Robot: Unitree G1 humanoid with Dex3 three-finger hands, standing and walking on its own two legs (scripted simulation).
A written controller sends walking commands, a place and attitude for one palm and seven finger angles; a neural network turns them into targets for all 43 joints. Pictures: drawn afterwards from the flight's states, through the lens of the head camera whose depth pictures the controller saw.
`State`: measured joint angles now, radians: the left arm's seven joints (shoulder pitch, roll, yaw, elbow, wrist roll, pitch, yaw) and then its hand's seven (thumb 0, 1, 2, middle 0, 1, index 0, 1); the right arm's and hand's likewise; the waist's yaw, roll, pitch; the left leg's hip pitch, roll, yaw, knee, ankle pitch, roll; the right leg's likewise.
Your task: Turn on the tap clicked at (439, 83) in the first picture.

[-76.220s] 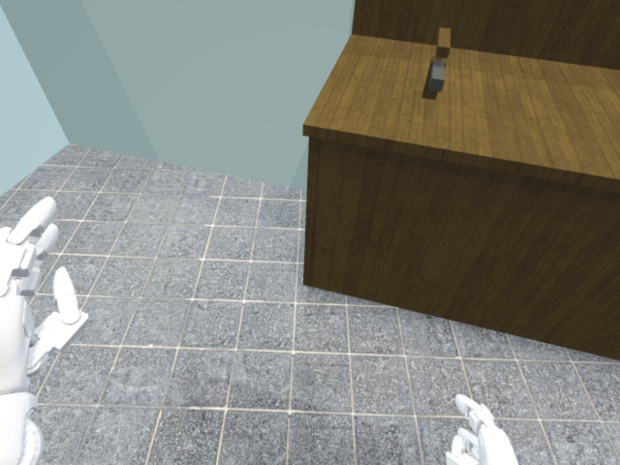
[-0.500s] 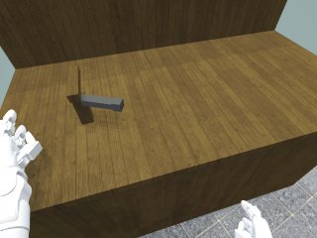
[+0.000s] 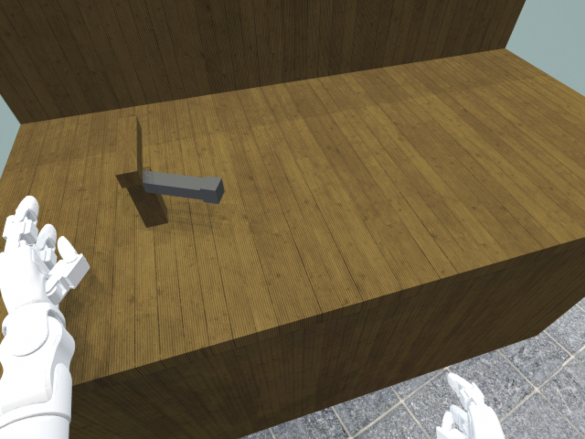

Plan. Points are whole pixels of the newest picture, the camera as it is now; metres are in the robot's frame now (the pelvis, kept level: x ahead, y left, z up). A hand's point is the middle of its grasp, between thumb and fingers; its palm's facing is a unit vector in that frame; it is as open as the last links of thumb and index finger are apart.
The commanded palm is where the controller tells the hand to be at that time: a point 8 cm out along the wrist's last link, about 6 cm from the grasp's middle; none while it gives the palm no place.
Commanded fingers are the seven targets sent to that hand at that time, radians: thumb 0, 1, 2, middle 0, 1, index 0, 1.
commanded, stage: push the lever round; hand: left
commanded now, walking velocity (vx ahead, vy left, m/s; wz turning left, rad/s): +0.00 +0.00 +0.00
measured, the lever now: (212, 190) +0.43 +0.16 +0.11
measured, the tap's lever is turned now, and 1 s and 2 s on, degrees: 62 62 62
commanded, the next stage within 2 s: none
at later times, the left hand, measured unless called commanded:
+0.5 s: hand (91, 266) +0.29 +0.28 +0.10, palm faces +0.56 -0.82 -0.05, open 7.8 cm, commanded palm +0.24 +0.32 +0.10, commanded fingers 0.00 0.90 0.90 -0.15 -0.15 -0.15 -0.15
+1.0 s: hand (120, 255) +0.32 +0.26 +0.10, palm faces +0.64 -0.76 -0.05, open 7.8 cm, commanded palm +0.26 +0.28 +0.10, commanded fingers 0.00 0.90 0.90 -0.15 -0.15 -0.15 -0.15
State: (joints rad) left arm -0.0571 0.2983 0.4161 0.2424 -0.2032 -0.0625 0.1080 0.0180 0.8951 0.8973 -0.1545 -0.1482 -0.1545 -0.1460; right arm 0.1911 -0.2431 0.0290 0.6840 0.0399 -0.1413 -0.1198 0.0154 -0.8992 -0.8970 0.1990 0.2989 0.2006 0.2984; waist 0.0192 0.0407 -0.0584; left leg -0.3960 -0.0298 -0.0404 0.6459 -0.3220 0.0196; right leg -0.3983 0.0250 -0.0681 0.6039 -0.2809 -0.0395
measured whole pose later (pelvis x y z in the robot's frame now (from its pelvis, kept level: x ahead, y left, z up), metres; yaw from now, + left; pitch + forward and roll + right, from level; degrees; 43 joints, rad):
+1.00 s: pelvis +0.00 -0.01 +0.00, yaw +1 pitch +3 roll -1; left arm -0.12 0.16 0.29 0.21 -0.12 -0.02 0.39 0.02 0.90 0.90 -0.15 -0.15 -0.15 -0.15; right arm 0.16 -0.24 0.02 0.69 0.02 -0.05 -0.10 0.02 -0.90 -0.90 0.20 0.30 0.20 0.30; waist 0.02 0.05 -0.06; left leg -0.39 -0.03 -0.05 0.64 -0.32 0.01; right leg -0.39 0.03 -0.08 0.60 -0.28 -0.05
